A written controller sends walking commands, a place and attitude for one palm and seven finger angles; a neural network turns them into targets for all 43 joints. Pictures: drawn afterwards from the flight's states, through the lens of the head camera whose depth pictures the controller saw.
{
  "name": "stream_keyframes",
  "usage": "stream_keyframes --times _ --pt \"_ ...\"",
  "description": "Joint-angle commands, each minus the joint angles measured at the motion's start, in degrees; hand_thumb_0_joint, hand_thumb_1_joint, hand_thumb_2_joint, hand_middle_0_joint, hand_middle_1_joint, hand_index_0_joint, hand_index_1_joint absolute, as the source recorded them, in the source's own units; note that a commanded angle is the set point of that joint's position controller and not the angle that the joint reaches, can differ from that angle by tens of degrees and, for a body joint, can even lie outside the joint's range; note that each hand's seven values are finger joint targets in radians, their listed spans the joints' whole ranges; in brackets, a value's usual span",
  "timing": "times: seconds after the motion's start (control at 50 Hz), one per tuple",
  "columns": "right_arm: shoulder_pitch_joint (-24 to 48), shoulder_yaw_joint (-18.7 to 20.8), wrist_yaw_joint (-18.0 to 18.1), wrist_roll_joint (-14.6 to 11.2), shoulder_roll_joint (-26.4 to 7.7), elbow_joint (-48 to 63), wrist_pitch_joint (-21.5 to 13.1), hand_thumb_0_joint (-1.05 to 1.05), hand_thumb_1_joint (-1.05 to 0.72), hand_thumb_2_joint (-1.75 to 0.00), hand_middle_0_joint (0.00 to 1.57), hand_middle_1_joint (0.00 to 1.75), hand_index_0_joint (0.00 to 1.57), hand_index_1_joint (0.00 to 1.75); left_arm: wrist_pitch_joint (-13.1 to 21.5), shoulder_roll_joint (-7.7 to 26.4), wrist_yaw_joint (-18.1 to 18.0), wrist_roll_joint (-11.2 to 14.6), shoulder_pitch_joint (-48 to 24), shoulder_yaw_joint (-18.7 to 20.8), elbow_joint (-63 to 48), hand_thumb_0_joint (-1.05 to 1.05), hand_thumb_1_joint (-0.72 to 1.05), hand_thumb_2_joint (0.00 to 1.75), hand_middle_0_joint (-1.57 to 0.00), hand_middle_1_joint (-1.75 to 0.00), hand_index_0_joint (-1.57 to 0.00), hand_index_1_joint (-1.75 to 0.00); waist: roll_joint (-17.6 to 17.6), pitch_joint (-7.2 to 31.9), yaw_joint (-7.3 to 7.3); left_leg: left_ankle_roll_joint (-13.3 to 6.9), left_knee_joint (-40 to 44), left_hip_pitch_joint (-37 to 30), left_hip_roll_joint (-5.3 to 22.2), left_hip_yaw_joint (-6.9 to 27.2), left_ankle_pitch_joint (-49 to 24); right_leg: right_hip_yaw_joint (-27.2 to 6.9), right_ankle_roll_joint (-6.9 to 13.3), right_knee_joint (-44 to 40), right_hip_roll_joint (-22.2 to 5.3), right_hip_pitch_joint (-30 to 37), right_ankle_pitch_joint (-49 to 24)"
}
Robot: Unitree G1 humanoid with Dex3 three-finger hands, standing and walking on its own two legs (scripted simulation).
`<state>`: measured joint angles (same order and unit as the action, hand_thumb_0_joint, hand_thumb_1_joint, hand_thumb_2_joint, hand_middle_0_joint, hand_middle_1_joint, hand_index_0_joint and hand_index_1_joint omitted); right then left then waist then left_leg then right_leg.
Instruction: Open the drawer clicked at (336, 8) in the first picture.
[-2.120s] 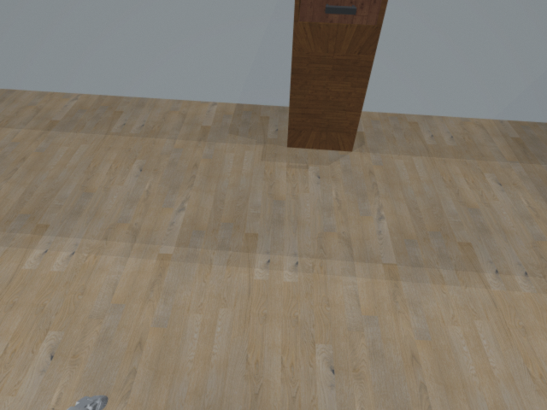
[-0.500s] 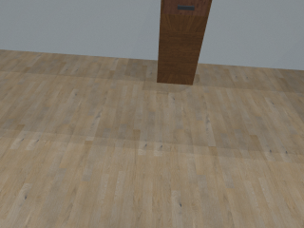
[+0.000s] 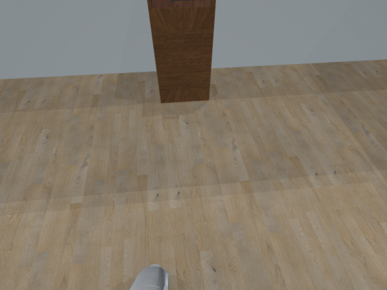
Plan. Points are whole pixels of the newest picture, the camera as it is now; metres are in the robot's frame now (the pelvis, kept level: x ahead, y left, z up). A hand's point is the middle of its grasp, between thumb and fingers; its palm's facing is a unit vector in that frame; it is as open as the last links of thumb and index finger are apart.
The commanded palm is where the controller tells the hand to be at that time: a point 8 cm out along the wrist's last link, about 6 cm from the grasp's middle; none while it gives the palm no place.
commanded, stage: walk to a spot facing it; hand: left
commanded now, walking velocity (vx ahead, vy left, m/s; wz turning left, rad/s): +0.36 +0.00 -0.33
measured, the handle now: out of the picture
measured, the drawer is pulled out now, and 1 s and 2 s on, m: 0.00 0.00 0.00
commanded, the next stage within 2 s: turn to face it in 1.50 s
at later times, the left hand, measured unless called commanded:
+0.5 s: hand (125, 211) +0.33 +0.23 -0.16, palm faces -0.20 -0.96 -0.21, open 7.4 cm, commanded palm none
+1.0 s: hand (154, 177) +0.46 +0.17 -0.19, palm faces -0.24 -0.95 -0.20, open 7.2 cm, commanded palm none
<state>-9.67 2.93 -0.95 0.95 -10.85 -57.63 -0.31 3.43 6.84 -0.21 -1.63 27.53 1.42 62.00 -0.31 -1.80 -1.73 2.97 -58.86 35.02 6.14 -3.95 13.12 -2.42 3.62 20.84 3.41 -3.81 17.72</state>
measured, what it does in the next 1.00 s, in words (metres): walks ahead, turning right: left foot, then right foot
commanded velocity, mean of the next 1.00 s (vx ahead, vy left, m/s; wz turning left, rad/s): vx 0.37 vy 0.00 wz -0.23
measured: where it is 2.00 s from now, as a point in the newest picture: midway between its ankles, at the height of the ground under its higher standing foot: (232, 193)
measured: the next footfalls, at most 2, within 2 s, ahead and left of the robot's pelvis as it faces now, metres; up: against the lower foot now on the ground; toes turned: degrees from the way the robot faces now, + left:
left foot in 0.18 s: +0.24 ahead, +0.15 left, +0.00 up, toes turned +2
right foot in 0.66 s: +0.34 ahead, -0.12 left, +0.00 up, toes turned -24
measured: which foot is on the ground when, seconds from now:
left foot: up 0.00-0.16, down 0.18-0.66, up 0.68-1.00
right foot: down 0.00-0.18, up 0.20-0.64, down 0.66-1.00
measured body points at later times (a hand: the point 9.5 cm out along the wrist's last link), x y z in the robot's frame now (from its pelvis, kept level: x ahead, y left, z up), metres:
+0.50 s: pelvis +0.20 +0.05 +0.00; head +0.22 +0.05 +0.45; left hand +0.34 +0.28 -0.14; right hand +0.13 -0.19 -0.15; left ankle +0.20 +0.15 -0.74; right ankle +0.24 -0.10 -0.69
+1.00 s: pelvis +0.41 -0.01 -0.01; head +0.42 +0.00 +0.44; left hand +0.48 +0.22 -0.17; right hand +0.39 -0.27 -0.15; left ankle +0.54 +0.07 -0.73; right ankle +0.30 -0.11 -0.74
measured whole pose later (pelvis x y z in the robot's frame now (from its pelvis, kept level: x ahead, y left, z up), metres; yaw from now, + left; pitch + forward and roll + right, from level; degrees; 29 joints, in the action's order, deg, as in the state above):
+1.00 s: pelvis +0.41 -0.01 -0.01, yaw -18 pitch -1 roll -2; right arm -12.7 3.8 -1.2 1.2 -10.9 -58.3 -1.9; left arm 3.0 11.6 -0.1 -1.6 19.0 3.8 62.6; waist -0.4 -0.8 0.0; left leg 1.5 -38.9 26.1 8.2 -7.4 13.3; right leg 6.1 -0.2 25.2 -0.1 -3.9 20.1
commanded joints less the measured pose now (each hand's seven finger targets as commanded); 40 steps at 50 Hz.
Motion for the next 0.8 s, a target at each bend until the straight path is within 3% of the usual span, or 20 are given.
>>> stream_keyframes --times 0.0,0.06,0.12,0.14,0.16,0.18,0.2,0.24,0.28,0.32,0.42,0.54,0.56,0.6,0.62,0.64,0.66,0.68,0.72,0.78 --pt "9.13 0.56 -0.64 -0.05 -2.73 7.61 -2.43 0.00 -0.90 -0.90 0.20 0.30 0.20 0.30 1.16 10.99 -1.21 0.06 3.08 2.58 -1.78 0.00 0.90 0.90 -0.20 -0.30 -0.20 -0.30 6.33 -3.97 -1.02 -0.32 8.97 3.27 -0.09 -0.50 -3.26 -11.35 6.83 -7.54 -14.32 0.66 -23.16" --pt "9.59 0.51 -0.71 -0.34 -2.49 8.14 -3.09 0.00 -0.90 -0.90 0.20 0.30 0.20 0.30 0.76 11.78 -1.35 -0.17 1.60 2.99 -1.43 0.00 0.90 0.90 -0.20 -0.30 -0.20 -0.30 8.51 -4.01 -0.75 -1.69 17.89 -6.18 -1.58 -0.92 -1.92 -11.08 5.50 -5.79 -14.41 -1.73 -25.07" --pt "-5.05 1.33 0.84 0.19 -5.52 3.65 -3.89 0.00 -0.90 -0.90 0.20 0.30 0.20 0.30 0.64 12.28 -1.14 0.43 -0.81 3.64 -2.04 0.00 0.90 0.90 -0.20 -0.30 -0.20 -0.30 5.07 2.33 5.55 -3.47 28.32 -27.95 -4.98 -2.50 -4.42 -7.56 3.25 11.17 -9.93 -5.75 -35.06" --pt "-13.05 2.41 1.73 0.75 -9.86 1.46 -4.10 0.00 -0.90 -0.90 0.20 0.30 0.20 0.30 0.57 9.84 -0.67 0.91 1.01 3.49 -2.50 0.00 0.90 0.90 -0.20 -0.30 -0.20 -0.30 -1.32 8.12 8.05 -5.83 29.40 -42.88 2.86 6.09 -2.79 -5.79 1.74 23.88 -6.80 -15.55 -25.30" --pt "-19.24 3.82 1.93 1.20 -16.29 0.55 -4.02 0.00 -0.90 -0.90 0.20 0.30 0.20 0.30 0.33 6.57 0.11 1.38 3.26 3.21 -3.48 0.00 0.90 0.90 -0.20 -0.30 -0.20 -0.30 -16.56 13.56 8.45 -11.80 36.36 -49.80 20.03 27.88 0.88 1.95 -0.79 44.43 0.27 -26.23 10.48" --pt "-17.80 3.16 1.66 0.59 -15.45 1.05 -3.37 0.00 -0.90 -0.90 0.20 0.30 0.20 0.30 0.59 7.11 0.11 0.80 -0.16 3.10 -5.06 0.00 0.90 0.90 -0.20 -0.30 -0.20 -0.30 -12.46 9.96 7.60 -14.58 44.35 -41.64 23.67 34.48 13.16 0.15 -0.18 52.81 -1.06 -29.89 15.01" --pt "-12.97 2.58 1.87 0.40 -11.84 1.65 -3.54 0.00 -0.90 -0.90 0.20 0.30 0.20 0.30 0.20 6.95 0.12 0.43 -4.00 2.96 -5.59 0.00 0.90 0.90 -0.20 -0.30 -0.20 -0.30 -11.53 4.98 6.58 -13.31 47.59 -34.32 21.93 31.85 21.34 -0.35 -0.30 57.23 -3.95 -32.66 10.30" --pt "-6.92 1.04 1.91 0.60 -5.40 2.53 -4.03 0.00 -0.90 -0.90 0.20 0.30 0.20 0.30 -0.87 6.46 1.24 -0.32 -6.51 3.25 -5.50 0.00 0.90 0.90 -0.20 -0.30 -0.20 -0.30 -8.30 -3.21 3.06 -10.62 49.30 -21.63 16.92 20.69 19.74 0.15 -0.74 55.96 -8.16 -32.03 2.61" --pt "-5.52 0.63 2.11 0.62 -3.79 2.02 -4.73 0.00 -0.90 -0.90 0.20 0.30 0.20 0.30 -2.42 4.80 1.70 -0.53 -4.39 3.15 -4.74 0.00 0.90 0.90 -0.20 -0.30 -0.20 -0.30 -6.87 -2.42 0.40 -9.44 48.91 -17.04 14.01 10.75 12.04 1.00 -1.56 51.88 -9.26 -28.29 -0.20" --pt "-6.01 0.82 2.11 0.54 -4.33 1.55 -5.14 0.00 -0.90 -0.90 0.20 0.30 0.20 0.30 -3.20 4.20 1.89 -0.57 -5.17 3.16 -5.37 0.00 0.90 0.90 -0.20 -0.30 -0.20 -0.30 -6.17 -1.50 -0.21 -9.85 49.46 -16.46 12.82 5.78 7.64 2.20 -2.30 47.25 -9.98 -27.28 -2.17" --pt "-10.12 1.60 1.80 0.73 -6.06 -0.19 -5.21 0.00 -0.90 -0.90 0.20 0.30 0.20 0.30 -3.48 4.58 2.50 -0.59 -14.41 2.96 -8.85 0.00 0.90 0.90 -0.20 -0.30 -0.20 -0.30 -4.47 -3.49 1.66 -11.08 50.80 -21.96 13.07 0.76 3.29 4.88 -3.60 30.03 -11.09 -28.11 -6.24" --pt "-15.83 1.47 1.55 1.28 -7.44 -3.05 -4.26 0.00 -0.90 -0.90 0.20 0.30 0.20 0.30 -2.45 5.09 2.49 -0.45 -23.25 2.38 -10.86 0.00 0.90 0.90 -0.20 -0.30 -0.20 -0.30 -5.22 -3.13 4.52 -10.29 45.62 -29.94 13.39 -2.21 -6.88 9.08 -2.69 16.42 -7.85 -23.31 -3.44" --pt "-16.38 1.37 1.50 1.29 -7.48 -3.43 -4.03 0.00 -0.90 -0.90 0.20 0.30 0.20 0.30 -2.13 5.53 2.35 -0.43 -23.14 2.34 -10.54 0.00 0.90 0.90 -0.20 -0.30 -0.20 -0.30 -4.90 -2.91 4.19 -9.70 43.29 -29.91 13.35 -2.53 -9.44 9.83 -2.19 13.78 -7.04 -20.39 -3.04" --pt "-15.79 1.01 1.48 0.84 -7.40 -3.79 -3.79 0.00 -0.90 -0.90 0.20 0.30 0.20 0.30 -1.35 7.43 2.02 -0.56 -13.91 2.78 -7.12 0.00 0.90 0.90 -0.20 -0.30 -0.20 -0.30 -2.16 2.50 -0.70 -6.81 28.46 -28.31 9.56 -7.68 -22.15 12.19 -0.19 6.78 -3.72 -5.08 -5.66" --pt "-15.33 0.66 0.93 0.06 -6.27 -3.05 -4.02 0.00 -0.90 -0.90 0.20 0.30 0.20 0.30 -0.59 11.62 1.46 -0.65 -5.57 3.80 -4.48 0.00 0.90 0.90 -0.20 -0.30 -0.20 -0.30 2.64 7.80 -4.32 -4.46 14.56 -17.44 7.04 -10.81 -19.17 3.30 3.26 5.35 -10.96 10.38 -3.80" --pt "-14.50 -0.42 0.83 -0.51 -2.57 -0.59 -4.52 0.00 -0.90 -0.90 0.20 0.30 0.20 0.30 -0.17 18.86 0.63 -0.13 2.31 5.54 -2.27 0.00 0.90 0.90 -0.20 -0.30 -0.20 -0.30 16.02 13.45 -6.15 -1.45 -3.03 0.47 -0.63 -11.80 14.43 -20.27 10.23 1.00 -26.78 24.97 -10.27" --pt "-9.18 0.24 1.09 -0.54 -5.47 0.74 -4.36 0.00 -0.90 -0.90 0.20 0.30 0.20 0.30 -0.23 19.86 0.10 0.99 3.49 5.96 -1.68 0.00 0.90 0.90 -0.20 -0.30 -0.20 -0.30 12.33 12.29 -7.14 -2.22 -12.39 5.58 -0.41 -4.00 20.14 -25.14 13.02 -2.30 -29.77 22.05 -15.01" --pt "-5.91 0.56 1.08 -0.23 -4.76 0.86 -4.42 0.00 -0.90 -0.90 0.20 0.30 0.20 0.30 -0.25 18.33 -0.14 0.79 -0.05 5.46 -2.21 0.00 0.90 0.90 -0.20 -0.30 -0.20 -0.30 8.45 8.03 -6.29 -2.39 -16.16 8.08 1.65 -0.56 15.81 -21.28 12.49 -2.56 -27.94 16.93 -14.95" --pt "-6.07 0.63 1.00 0.30 -3.34 0.11 -3.40 0.00 -0.90 -0.90 0.20 0.30 0.20 0.30 0.07 13.14 -0.51 0.64 -7.70 3.79 -3.72 0.00 0.90 0.90 -0.20 -0.30 -0.20 -0.30 2.37 0.73 -1.20 -1.82 -11.55 4.43 4.82 1.73 8.63 -11.09 8.68 -5.83 -23.85 2.79 -12.71" --pt "-11.99 0.66 0.52 0.61 -0.68 -1.72 -1.67 0.00 -0.90 -0.90 0.20 0.30 0.20 0.30 0.61 10.53 -0.60 0.12 -12.30 2.98 -4.17 0.00 0.90 0.90 -0.20 -0.30 -0.20 -0.30 6.51 -1.69 3.75 -0.51 -1.64 -4.14 4.65 -0.46 5.36 -1.53 6.09 -9.00 -19.42 -9.58 -9.66"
